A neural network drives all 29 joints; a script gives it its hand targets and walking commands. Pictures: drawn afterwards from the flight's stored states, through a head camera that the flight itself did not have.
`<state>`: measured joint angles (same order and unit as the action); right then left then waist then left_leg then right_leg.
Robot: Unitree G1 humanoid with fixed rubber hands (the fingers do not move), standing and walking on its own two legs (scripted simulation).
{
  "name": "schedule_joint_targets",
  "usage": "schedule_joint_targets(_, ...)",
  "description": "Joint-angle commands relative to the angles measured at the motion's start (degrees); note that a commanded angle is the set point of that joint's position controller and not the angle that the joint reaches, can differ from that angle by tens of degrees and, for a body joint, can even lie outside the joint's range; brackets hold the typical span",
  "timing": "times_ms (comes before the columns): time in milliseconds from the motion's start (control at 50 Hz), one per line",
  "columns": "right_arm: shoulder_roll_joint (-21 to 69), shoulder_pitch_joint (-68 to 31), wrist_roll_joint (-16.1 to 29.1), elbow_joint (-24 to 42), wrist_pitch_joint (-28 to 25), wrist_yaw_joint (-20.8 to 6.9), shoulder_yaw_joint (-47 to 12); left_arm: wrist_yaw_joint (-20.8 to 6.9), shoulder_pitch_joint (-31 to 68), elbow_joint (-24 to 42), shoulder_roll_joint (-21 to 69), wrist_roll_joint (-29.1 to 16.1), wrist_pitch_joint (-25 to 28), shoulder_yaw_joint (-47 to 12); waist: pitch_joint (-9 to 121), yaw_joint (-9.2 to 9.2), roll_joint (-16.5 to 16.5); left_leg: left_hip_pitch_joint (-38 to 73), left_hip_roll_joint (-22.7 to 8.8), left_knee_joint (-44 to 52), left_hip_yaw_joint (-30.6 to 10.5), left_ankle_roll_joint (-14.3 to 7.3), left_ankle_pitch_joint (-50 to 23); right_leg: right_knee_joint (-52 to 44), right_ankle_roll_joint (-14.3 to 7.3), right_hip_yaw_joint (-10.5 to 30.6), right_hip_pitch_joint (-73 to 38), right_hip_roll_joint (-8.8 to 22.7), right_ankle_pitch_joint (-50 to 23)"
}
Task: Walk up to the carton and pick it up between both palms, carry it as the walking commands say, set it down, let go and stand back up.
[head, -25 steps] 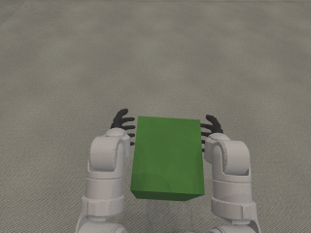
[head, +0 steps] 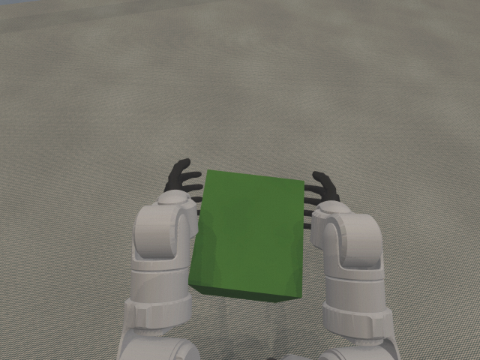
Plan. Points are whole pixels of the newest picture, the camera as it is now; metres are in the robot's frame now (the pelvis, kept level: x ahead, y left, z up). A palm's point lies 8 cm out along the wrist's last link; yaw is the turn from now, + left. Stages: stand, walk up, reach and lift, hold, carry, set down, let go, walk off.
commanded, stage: carry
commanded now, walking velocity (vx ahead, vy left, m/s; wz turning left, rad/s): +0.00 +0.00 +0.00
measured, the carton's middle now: (246, 245) +0.31 +0.00 -0.01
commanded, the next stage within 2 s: none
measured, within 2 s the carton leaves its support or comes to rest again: neither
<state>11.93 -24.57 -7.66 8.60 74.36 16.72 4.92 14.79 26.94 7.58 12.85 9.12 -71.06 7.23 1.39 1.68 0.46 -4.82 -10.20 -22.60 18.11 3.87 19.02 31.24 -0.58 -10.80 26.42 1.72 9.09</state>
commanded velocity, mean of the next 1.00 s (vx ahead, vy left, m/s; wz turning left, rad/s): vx -0.10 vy -0.08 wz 0.00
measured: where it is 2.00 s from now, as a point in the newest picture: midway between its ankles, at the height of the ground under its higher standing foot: outside the picture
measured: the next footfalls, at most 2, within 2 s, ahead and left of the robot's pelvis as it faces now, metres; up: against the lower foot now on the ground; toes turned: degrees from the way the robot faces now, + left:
right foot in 0.04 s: +0.16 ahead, -0.11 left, +0.00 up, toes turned -12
left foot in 0.26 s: +0.12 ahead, +0.11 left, +0.00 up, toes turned +9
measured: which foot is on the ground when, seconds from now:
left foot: down 0.00-0.04, up 0.06-0.24, down 0.26-1.00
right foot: up 0.00-0.02, down 0.04-1.00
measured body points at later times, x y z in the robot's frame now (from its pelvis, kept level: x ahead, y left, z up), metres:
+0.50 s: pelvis +0.14 -0.01 +0.00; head +0.15 +0.00 +0.45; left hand +0.47 +0.10 +0.10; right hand +0.45 -0.14 +0.09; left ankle +0.08 +0.10 -0.74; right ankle +0.12 -0.10 -0.74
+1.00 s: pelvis +0.10 -0.02 -0.02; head +0.12 -0.01 +0.43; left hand +0.44 +0.09 +0.08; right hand +0.42 -0.14 +0.07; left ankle +0.08 +0.10 -0.74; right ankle +0.13 -0.13 -0.72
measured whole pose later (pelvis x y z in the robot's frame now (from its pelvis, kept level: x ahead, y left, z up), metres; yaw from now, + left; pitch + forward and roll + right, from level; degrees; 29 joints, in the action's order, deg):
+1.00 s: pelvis +0.10 -0.02 -0.02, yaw -3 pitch +1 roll -2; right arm 13.6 -28.8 -9.3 2.3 74.3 18.4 9.1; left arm 19.9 30.4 1.9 14.1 7.8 -70.5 9.3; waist -0.8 -1.5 0.5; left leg -16.2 -8.2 -38.0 9.4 1.1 21.9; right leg 44.2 0.7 -6.0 24.7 0.4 23.5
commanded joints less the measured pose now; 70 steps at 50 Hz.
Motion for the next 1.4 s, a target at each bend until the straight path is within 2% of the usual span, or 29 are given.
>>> schedule_joint_targets(0, 58.6, -26.4, 25.3, 4.0, -2.0, -22.9, -31.0, -19.6, 17.1, -1.8, 61.2, -24.5, -1.6, -32.6, 19.9, -1.84, 9.1, 7.6, -4.9, -11.2, -1.1, -1.6, -47.6, -10.1, -1.2, -6.0, -15.6, -3.2, -13.7)
schedule_joint_targets(20, 58.3, -26.3, 25.4, 3.0, -1.8, -23.0, -30.7, -19.7, 17.9, -1.1, 61.0, -24.5, -1.7, -32.8, 21.6, -2.74, 6.7, 0.3, -2.8, -16.7, -1.1, 0.6, -38.3, -10.6, -2.7, -3.4, -24.7, -0.2, -23.4)
schedule_joint_targets(40, 57.6, -28.1, 25.8, 2.3, -1.3, -23.1, -30.1, -19.7, 17.3, -1.6, 60.0, -23.9, -1.7, -32.5, 23.7, -3.87, -1.9, -10.9, 0.1, -26.3, -1.8, 2.7, -15.0, -6.7, -5.5, 6.1, -35.3, 9.3, -51.8)
schedule_joint_targets(60, 58.1, -29.0, 26.5, 2.3, -1.0, -23.0, -31.9, -19.8, 15.4, -4.0, 60.5, -23.0, -1.4, -31.9, 26.7, -3.54, -10.2, -21.1, 4.4, -33.1, -8.3, 3.1, 12.6, -3.9, -12.1, 17.6, -44.4, 18.1, -68.7)
schedule_joint_targets(100, 59.7, -28.9, 27.2, 1.8, -1.8, -23.0, -33.7, -20.0, 17.2, -2.4, 61.2, -24.6, -0.4, -33.0, 28.1, -2.67, -8.0, -22.3, 2.5, -29.5, -14.0, 1.1, 15.5, -4.4, -11.3, 15.9, -42.6, 18.8, -62.4)
schedule_joint_targets(200, 61.4, -29.9, 27.5, 6.6, -3.1, -21.4, -32.8, -19.7, 21.1, 4.3, 61.8, -26.7, 0.5, -34.3, 28.6, -2.5, -8.1, -10.5, 5.1, -8.2, -10.4, -0.3, 4.1, -6.4, -8.1, 8.4, -33.4, 13.3, -45.9)
schedule_joint_targets(240, 61.2, -28.1, 26.7, 6.6, -3.1, -21.1, -33.1, -19.8, 19.1, 3.2, 61.4, -26.1, 0.2, -34.3, 29.5, -1.93, -6.5, -2.2, 4.1, 0.7, -9.2, -1.0, -9.0, -4.3, -5.9, 5.5, -29.4, 10.9, -38.7)
schedule_joint_targets(280, 60.4, -27.4, 25.7, 6.0, -3.3, -21.2, -32.0, -20.4, 18.7, 2.7, 62.2, -26.4, -0.3, -34.8, 29.1, -2.36, -0.2, 2.8, -1.9, -2.6, -14.2, -3.0, -33.5, -4.5, -2.3, 5.0, -25.1, 7.7, -24.8)
schedule_joint_targets(320, 60.0, -26.9, 25.2, 5.7, -3.1, -21.6, -32.0, -20.5, 19.4, 3.3, 62.4, -26.3, -0.5, -35.2, 27.6, -2.54, 4.6, 5.5, -3.0, -5.4, -13.4, -3.1, -44.3, -4.4, -1.1, 5.5, -22.2, 7.0, -21.7)
schedule_joint_targets(440, 59.3, -24.2, 24.2, 3.1, -2.2, -22.2, -32.8, -21.1, 15.9, -1.3, 61.9, -24.9, -1.5, -35.2, 24.7, -2.01, -1.0, 0.9, -1.1, -7.2, -11.8, -2.1, -32.9, -2.6, -1.9, 6.6, -24.3, 9.7, -36.9)
schedule_joint_targets(740, 60.9, -34.4, 23.2, -5.6, -4.1, -22.9, -26.0, -21.2, 25.8, -11.9, 63.8, -25.5, 0.7, -28.8, 21.5, -2.44, 1.4, 2.6, -1.8, -6.8, -13.4, -2.8, -36.1, -1.8, -1.1, 7.2, -18.4, 7.6, -20.8)
schedule_joint_targets(800, 61.3, -35.3, 24.0, -3.7, -3.7, -22.5, -26.1, -21.2, 25.7, -11.0, 64.5, -26.1, 0.0, -29.4, 21.3, -1.79, 2.0, 3.0, -5.5, -12.0, -14.8, -4.0, -53.5, 4.8, -0.9, 5.4, -14.1, 5.5, -21.0)
schedule_joint_targets(840, 61.2, -35.1, 24.5, -3.0, -2.9, -22.4, -26.5, -21.1, 25.8, -10.2, 64.7, -26.2, -0.8, -29.7, 20.1, -1.38, 5.2, 5.0, -8.7, -13.3, -16.8, -5.6, -64.6, 8.1, 0.4, 3.4, -7.6, 3.2, -11.8)
schedule_joint_targets(880, 61.0, -34.7, 24.2, -3.0, -2.5, -22.5, -25.9, -21.2, 26.5, -9.9, 64.7, -26.4, -1.3, -29.6, 16.6, -1.12, 11.6, 8.2, -12.5, -11.2, -21.6, -9.3, -72.7, 10.5, 1.5, 3.5, 1.9, -0.4, 15.0)
schedule_joint_targets(920, 60.5, -35.1, 23.7, -2.9, -2.1, -22.6, -25.3, -21.1, 26.6, -10.0, 64.6, -26.2, -1.4, -29.3, 16.2, -1.33, 11.8, 8.8, -14.6, -11.2, -23.2, -11.9, -72.9, 16.2, 1.4, 7.0, 4.8, 0.0, 18.2)
schedule_joint_targets(980, 60.7, -34.7, 23.3, -1.2, -2.0, -22.6, -25.4, -21.1, 27.9, -7.5, 64.8, -27.4, -1.5, -30.0, 18.6, -1.71, 11.2, 5.1, -13.5, -13.3, -20.5, -11.3, -63.5, 13.3, 1.5, 8.2, 1.6, 1.2, 14.4)
schedule_joint_targets(1040, 60.6, -35.6, 23.2, 0.9, -2.0, -22.0, -26.2, -21.3, 27.5, -6.1, 64.8, -28.2, -1.7, -29.8, 20.5, -2.76, 9.0, -1.7, -10.9, -17.5, -16.8, -7.4, -52.1, 1.8, 0.3, 5.8, -7.8, 1.2, 3.6)
schedule_joint_targets(1060, 60.2, -35.0, 23.0, 0.8, -2.0, -21.7, -26.2, -21.5, 27.5, -6.0, 64.4, -28.5, -1.9, -29.7, 21.5, -2.87, 3.7, -6.0, -7.9, -21.0, -14.6, -4.8, -37.8, -1.4, -1.0, 6.9, -13.0, 3.8, -14.3)
schedule_joint_targets(1080, 60.1, -33.9, 22.9, 1.0, -2.0, -21.5, -26.2, -21.9, 26.3, -6.5, 64.0, -28.3, -2.0, -29.4, 24.4, -3.23, -10.1, -15.7, -1.2, -30.1, -12.3, -2.0, -2.2, -0.7, -6.9, 16.7, -19.9, 13.0, -47.4)
schedule_joint_targets(1100, 59.7, -35.2, 23.6, 1.1, -1.8, -21.4, -26.8, -21.9, 23.4, -9.0, 64.6, -27.5, -2.1, -28.8, 25.4, -3.24, -19.0, -19.0, 6.3, -38.3, -10.4, -1.2, 22.4, -0.1, -12.0, 20.9, -21.4, 16.7, -67.4)
schedule_joint_targets(1120, 61.2, -35.5, 24.3, 0.3, -2.3, -21.4, -27.6, -21.9, 23.1, -8.6, 64.8, -27.7, -2.0, -29.6, 27.0, -3.52, -15.7, -20.0, 6.4, -44.5, -13.0, -1.7, 22.5, 1.6, -13.3, 18.7, -23.3, 17.0, -69.8)
schedule_joint_targets(1160, 62.4, -37.6, 25.8, 1.7, -2.9, -21.4, -29.1, -21.6, 23.3, -7.1, 64.9, -26.8, -1.4, -29.6, 26.7, -3.73, -9.4, -21.6, 5.8, -46.1, -14.6, -2.6, 17.0, 1.3, -12.6, 14.7, -20.7, 15.4, -54.7)
schedule_joint_targets(1200, 62.7, -37.7, 26.8, 2.8, -2.9, -21.5, -29.4, -21.0, 23.8, -4.9, 64.9, -26.3, -1.0, -29.6, 25.8, -3.38, -8.0, -19.1, 5.6, -39.3, -14.2, -2.8, 12.3, 0.1, -11.5, 12.9, -18.5, 12.7, -42.1)
schedule_joint_targets(1260, 61.9, -36.2, 27.2, 2.4, -2.3, -21.9, -29.0, -20.2, 23.1, -3.2, 63.8, -25.0, -0.5, -30.1, 25.5, -3.33, -10.2, -12.1, 6.1, -24.0, -13.2, -3.8, 11.2, -5.6, -9.4, 15.1, -16.6, 11.8, -24.1)
schedule_joint_targets(1300, 61.6, -34.6, 27.2, 1.0, -2.0, -22.5, -28.8, -19.8, 22.6, -3.0, 63.4, -24.5, -0.3, -31.5, 26.2, -2.41, -4.1, -2.6, 2.1, -8.1, -16.6, -6.3, 5.2, -2.4, -6.8, 14.4, -11.4, 9.6, -10.7)
schedule_joint_targets(1320, 61.9, -32.8, 26.6, -0.2, -2.3, -22.8, -28.1, -20.0, 23.8, -1.9, 63.4, -25.4, -0.3, -32.4, 24.4, -1.56, 12.1, 1.0, -11.8, -0.9, -34.5, -13.1, -10.7, 6.9, -1.9, 9.3, 0.6, 3.0, 11.9)
schedule_joint_targets(1340, 62.1, -32.6, 26.7, -0.3, -2.6, -23.0, -28.1, -20.2, 27.9, 0.1, 63.5, -26.0, -0.3, -33.6, 19.0, -0.91, 26.9, -3.4, -27.6, 4.1, -52.3, -22.8, -30.6, 28.5, 2.0, 9.9, 11.5, -1.9, 27.0)
schedule_joint_targets(1360, 63.1, -33.0, 27.1, 0.6, -2.3, -23.7, -29.1, -19.9, 26.9, -1.7, 63.7, -24.6, 0.2, -32.9, 15.5, -1.55, 14.6, -7.8, -24.6, 1.9, -45.7, -21.6, -32.9, 43.0, 2.2, 17.6, 11.2, -0.3, 25.2)
schedule_joint_targets(1380, 62.4, -33.4, 26.5, 1.2, -2.3, -24.2, -29.1, -19.9, 27.1, -0.7, 64.1, -25.7, 0.8, -33.8, 15.4, -1.85, 8.1, -8.8, -21.6, 0.2, -38.6, -18.4, -32.0, 49.3, 2.1, 19.4, 11.6, 0.5, 21.0)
